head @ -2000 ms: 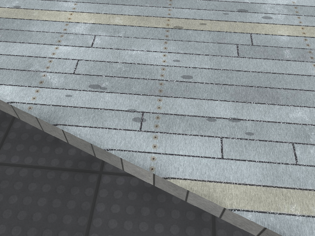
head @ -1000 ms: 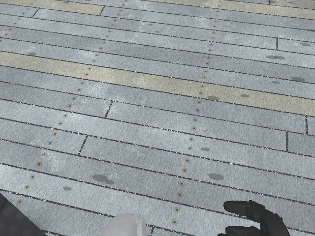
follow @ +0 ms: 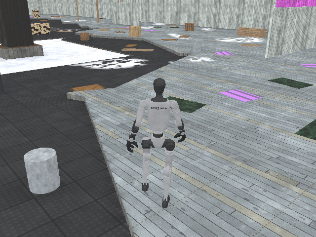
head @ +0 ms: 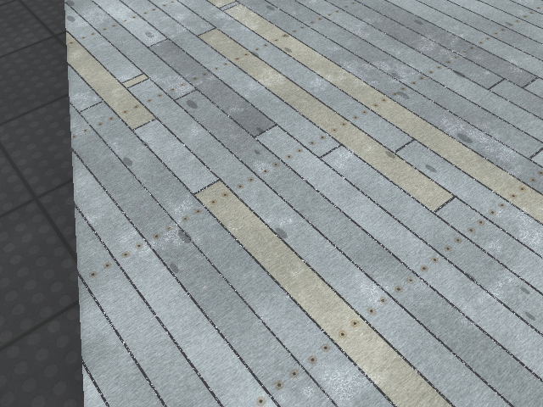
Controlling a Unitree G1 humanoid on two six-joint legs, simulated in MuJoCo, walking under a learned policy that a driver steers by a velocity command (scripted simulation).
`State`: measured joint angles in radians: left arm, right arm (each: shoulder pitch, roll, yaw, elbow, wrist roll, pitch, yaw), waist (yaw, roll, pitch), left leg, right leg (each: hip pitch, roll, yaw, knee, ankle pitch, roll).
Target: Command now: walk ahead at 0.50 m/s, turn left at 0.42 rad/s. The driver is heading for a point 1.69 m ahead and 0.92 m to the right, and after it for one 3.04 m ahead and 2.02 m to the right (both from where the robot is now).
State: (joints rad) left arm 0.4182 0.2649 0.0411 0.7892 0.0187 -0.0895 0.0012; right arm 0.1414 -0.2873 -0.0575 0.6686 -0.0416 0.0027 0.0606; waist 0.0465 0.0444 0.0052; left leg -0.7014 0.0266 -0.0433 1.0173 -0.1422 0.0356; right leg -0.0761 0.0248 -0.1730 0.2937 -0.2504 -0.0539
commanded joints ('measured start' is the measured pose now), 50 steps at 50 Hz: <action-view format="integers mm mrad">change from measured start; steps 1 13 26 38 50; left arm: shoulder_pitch -8 15 -211 -95 -146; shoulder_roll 92 107 -16 168 153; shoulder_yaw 14 16 9 78 79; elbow -42 -35 -92 -124 -141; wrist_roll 0 -18 11 -31 -3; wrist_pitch -16 33 77 86 113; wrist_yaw -7 0 -57 -3 -2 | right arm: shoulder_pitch -69 273 168 179 59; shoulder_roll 8 -144 -49 -55 -51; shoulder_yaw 16 -30 -7 -6 -8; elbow -78 12 104 36 -3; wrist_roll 5 2 25 18 8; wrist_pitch -16 -60 -111 -28 42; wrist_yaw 13 -67 -69 -81 -87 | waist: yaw -18 -158 -27 -5 -22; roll -126 11 52 -79 -145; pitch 50 -251 66 -195 -68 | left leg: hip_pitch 54 946 522 70 137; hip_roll -7 387 183 10 -9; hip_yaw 29 -428 237 9 -23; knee -175 -670 -806 379 -37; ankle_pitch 112 48 500 -363 -201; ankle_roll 9 243 108 -65 -76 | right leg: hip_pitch -68 -613 -503 68 -180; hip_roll -227 -57 -107 -334 -148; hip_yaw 100 230 125 592 605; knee -122 997 532 99 -68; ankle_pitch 411 -214 247 680 -95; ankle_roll -79 -25 30 -310 -150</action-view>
